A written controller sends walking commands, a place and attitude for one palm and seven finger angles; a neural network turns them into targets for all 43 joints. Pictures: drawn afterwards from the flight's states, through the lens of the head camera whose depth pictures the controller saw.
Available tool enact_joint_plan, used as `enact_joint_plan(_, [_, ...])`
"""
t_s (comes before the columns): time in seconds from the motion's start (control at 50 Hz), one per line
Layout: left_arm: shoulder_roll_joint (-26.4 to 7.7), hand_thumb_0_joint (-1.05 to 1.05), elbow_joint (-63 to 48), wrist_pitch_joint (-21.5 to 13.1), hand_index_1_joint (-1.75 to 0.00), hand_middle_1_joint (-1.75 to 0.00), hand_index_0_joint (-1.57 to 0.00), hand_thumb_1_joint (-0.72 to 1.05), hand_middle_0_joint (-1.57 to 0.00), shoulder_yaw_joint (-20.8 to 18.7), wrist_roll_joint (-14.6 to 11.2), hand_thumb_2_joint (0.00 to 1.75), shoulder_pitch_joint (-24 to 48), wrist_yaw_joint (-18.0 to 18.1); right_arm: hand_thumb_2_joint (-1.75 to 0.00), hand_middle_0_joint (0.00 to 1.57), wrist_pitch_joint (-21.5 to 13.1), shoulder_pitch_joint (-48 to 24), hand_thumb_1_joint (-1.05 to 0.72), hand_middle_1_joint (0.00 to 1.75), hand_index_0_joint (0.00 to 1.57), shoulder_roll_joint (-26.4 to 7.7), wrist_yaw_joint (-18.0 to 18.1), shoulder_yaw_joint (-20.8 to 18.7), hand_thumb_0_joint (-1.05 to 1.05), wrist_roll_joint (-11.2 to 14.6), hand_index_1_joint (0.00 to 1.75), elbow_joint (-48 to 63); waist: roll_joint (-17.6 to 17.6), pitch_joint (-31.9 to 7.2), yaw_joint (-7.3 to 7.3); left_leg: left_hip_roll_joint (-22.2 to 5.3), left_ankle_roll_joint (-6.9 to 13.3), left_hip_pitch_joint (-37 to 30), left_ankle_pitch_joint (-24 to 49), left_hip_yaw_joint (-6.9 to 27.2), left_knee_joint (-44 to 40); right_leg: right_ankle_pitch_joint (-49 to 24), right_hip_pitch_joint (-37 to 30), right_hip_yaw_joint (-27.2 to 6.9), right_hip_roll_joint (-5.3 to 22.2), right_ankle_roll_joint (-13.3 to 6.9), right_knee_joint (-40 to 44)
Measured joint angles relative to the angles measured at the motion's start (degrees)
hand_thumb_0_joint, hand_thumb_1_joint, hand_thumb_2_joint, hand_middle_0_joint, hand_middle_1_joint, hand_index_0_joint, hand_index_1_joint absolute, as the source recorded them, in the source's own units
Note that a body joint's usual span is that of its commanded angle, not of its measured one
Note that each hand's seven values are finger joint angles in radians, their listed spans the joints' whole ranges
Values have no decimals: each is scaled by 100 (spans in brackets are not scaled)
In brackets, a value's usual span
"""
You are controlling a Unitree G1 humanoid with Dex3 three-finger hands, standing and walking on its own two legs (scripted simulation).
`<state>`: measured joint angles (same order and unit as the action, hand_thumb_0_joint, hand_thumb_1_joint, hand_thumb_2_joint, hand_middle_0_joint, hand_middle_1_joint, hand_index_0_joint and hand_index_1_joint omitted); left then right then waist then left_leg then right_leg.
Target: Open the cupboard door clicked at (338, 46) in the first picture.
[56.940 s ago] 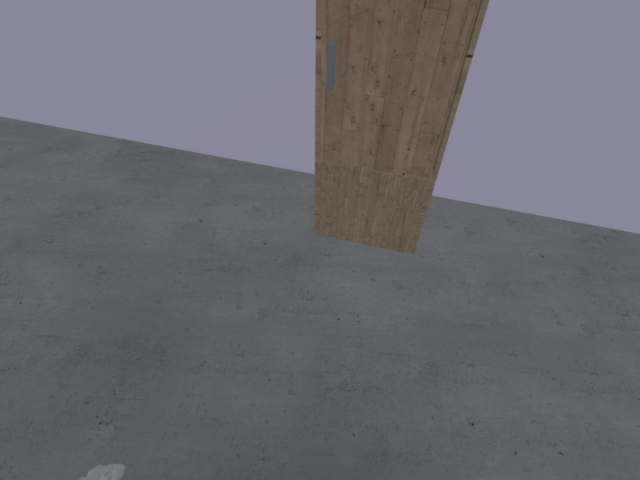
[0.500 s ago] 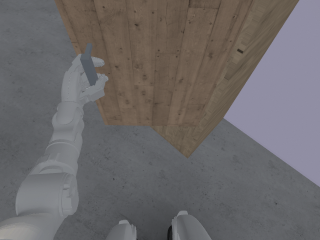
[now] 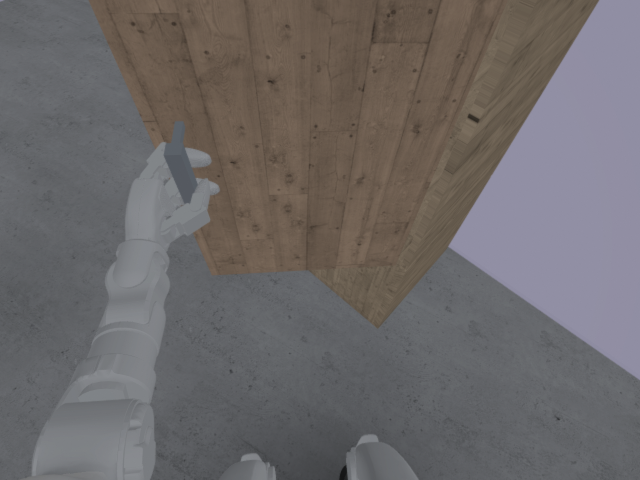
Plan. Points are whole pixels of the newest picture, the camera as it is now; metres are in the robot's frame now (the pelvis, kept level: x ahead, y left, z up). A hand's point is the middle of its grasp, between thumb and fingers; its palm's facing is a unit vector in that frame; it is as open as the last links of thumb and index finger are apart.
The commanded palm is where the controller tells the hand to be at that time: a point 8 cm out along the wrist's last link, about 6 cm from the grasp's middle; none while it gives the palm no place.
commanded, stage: pull the door open along its arc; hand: left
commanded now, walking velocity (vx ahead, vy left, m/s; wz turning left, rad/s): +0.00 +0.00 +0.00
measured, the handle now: (189, 173) +0.50 +0.16 +0.07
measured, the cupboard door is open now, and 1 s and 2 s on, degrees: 47 84 83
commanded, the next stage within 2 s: open thumb and fingers to let go in 0.76 s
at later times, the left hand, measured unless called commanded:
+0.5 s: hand (267, 337) +0.27 +0.05 +0.07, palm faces +0.25 -0.97 +0.03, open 6.1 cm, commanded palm +0.20 +0.13 +0.06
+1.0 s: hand (293, 361) +0.24 +0.02 +0.06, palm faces +0.35 -0.94 -0.02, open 6.4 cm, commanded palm +0.19 +0.07 +0.06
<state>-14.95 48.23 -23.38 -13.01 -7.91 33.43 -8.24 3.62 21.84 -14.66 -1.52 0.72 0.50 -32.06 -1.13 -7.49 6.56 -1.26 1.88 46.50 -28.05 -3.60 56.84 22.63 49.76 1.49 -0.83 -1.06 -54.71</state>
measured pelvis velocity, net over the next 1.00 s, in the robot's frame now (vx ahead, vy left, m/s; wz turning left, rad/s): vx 0.01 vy -0.07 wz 0.05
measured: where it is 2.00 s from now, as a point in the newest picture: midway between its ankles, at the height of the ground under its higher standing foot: outside the picture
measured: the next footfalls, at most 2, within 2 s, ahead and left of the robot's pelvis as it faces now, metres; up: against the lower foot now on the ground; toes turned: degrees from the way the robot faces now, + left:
none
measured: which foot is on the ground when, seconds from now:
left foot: down 0.00-1.00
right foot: down 0.00-1.00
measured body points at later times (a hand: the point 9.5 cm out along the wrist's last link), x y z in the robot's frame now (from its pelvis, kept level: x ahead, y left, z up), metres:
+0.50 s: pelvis +0.02 -0.02 +0.01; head +0.05 -0.03 +0.46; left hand +0.25 +0.10 +0.07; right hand +0.23 -0.21 -0.06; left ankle -0.01 +0.10 -0.68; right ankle +0.03 -0.11 -0.68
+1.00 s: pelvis +0.01 -0.07 +0.00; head +0.04 -0.10 +0.45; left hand +0.22 +0.07 +0.07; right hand +0.20 -0.29 -0.10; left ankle -0.01 +0.11 -0.67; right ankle +0.03 -0.11 -0.68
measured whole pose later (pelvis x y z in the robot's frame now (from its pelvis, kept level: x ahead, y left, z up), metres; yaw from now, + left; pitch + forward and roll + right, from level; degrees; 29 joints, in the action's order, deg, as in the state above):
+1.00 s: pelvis +0.01 -0.07 +0.00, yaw +3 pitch +11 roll +2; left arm 3.0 -4.6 -17.5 15.3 3.3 -23.1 26.7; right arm -3.7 12.2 -12.7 -0.5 -0.9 -3.5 -29.9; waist -2.5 -8.7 0.7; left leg 0.5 -1.7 38.4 -29.1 5.0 56.5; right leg 27.3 42.3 5.3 -1.7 -6.3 -58.2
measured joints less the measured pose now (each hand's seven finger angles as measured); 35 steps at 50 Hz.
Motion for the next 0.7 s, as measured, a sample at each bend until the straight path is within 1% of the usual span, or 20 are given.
enact_joint_plan(0.08, [239,0,-975,85,-135,-134,-35,74,-37,249,-110,76,-931,19,-90,20,10,-34,-91,30,20,37,-34,-18,1,52,30,130,-3,-11,-104,1,-4,-292,21,-36,-190,-9,-262,-39,-11,3,148])
enact_joint_plan(0.14, [431,0,-1848,159,-134,-134,-34,74,-36,558,-171,75,-1770,51,-90,20,-17,-120,-91,30,20,64,-50,-32,1,80,30,250,-8,-12,-177,11,-11,-513,31,-41,-313,-1,-470,-47,-6,3,240])
enact_joint_plan(0.18, [590,0,-2421,216,-133,-134,-34,73,-36,814,-176,74,-2313,165,-90,20,-55,-209,-91,30,20,82,-48,-42,1,79,30,326,-10,-3,-243,21,-18,-641,29,-31,-365,15,-597,-40,1,2,276])
enact_joint_plan(0.2, [694,0,-2685,245,-133,-134,-34,73,-36,953,-168,74,-2562,287,-90,20,-80,-270,-91,30,20,93,-45,-46,1,66,30,355,-7,6,-282,25,-22,-697,25,-26,-381,26,-653,-35,5,0,285])
enact_joint_plan(0.26, [1104,1,-3390,316,-131,-133,-35,71,-36,1367,-15,74,-3234,940,-90,20,-169,-499,-91,30,20,146,-62,-45,1,-16,30,419,25,13,-388,46,-40,-811,8,-6,-392,75,-759,-17,26,-11,259])
enact_joint_plan(0.3, [1366,1,-3773,354,-131,-133,-35,71,-36,1639,197,74,-3619,1424,-90,20,-208,-666,-91,30,20,195,-87,-31,1,-85,30,478,55,11,-445,59,-56,-850,-14,17,-362,124,-795,4,42,-27,200])
enact_joint_plan(0.36, [1642,1,-4298,477,-130,-131,-36,70,-36,2060,560,73,-4188,2073,-90,19,-219,-895,-91,30,20,304,-121,-3,1,-178,30,592,88,-13,-516,62,-91,-911,-57,45,-314,202,-843,31,47,-65,108])
enact_joint_plan(0.4, [1778,1,-4599,573,-131,-129,-36,69,-36,2338,779,73,-4569,2445,-90,19,-199,-1013,-91,30,20,390,-132,31,1,-223,30,665,94,-32,-547,54,-121,-972,-84,69,-300,247,-900,55,40,-96,73])
enact_joint_plan(0.46, [1930,2,-4945,751,-131,-126,-37,68,-35,2714,1040,73,-5047,2933,-90,20,-167,-1123,-91,30,20,516,-105,93,1,-283,30,730,76,-61,-576,38,-175,-1074,-111,130,-303,306,-1011,115,28,-148,56])
enact_joint_plan(0.5, [1831,1,-5055,841,-132,-125,-37,67,-36,2876,1214,72,-5206,3153,-90,20,-155,-1172,-91,30,20,601,-62,144,1,-327,30,706,69,-91,-590,25,-219,-1135,-118,178,-315,339,-1078,163,16,-192,53])
enact_joint_plan(0.52, [1803,1,-5086,890,-132,-126,-37,66,-36,2905,1275,72,-5257,3236,-90,20,-154,-1185,-91,30,20,632,-44,166,1,-341,30,684,55,-110,-594,15,-241,-1158,-121,208,-319,352,-1109,192,7,-215,56])
enact_joint_plan(0.56, [1794,1,-5116,968,-133,-127,-38,64,-37,2897,1278,70,-5330,3313,-90,20,-157,-1192,-90,30,20,671,-18,200,1,-352,30,633,16,-137,-593,-3,-286,-1207,-122,268,-331,373,-1176,252,-8,-256,71])
enact_joint_plan(0.62, [1805,1,-5186,1029,-132,-126,-38,64,-36,2849,1196,70,-5462,3299,-90,20,-186,-1153,-90,30,20,684,-8,231,1,-351,30,566,-23,-156,-563,-25,-350,-1279,-112,342,-373,394,-1263,324,-29,-312,101])
enact_joint_plan(0.7, [1761,1,-5446,1040,-133,-125,-37,65,-34,2876,1118,70,-5835,3206,-90,20,-285,-1018,-90,30,20,620,-50,206,1,-347,30,546,-56,-167,-477,-39,-405,-1330,-87,416,-419,420,-1317,389,-48,-384,113])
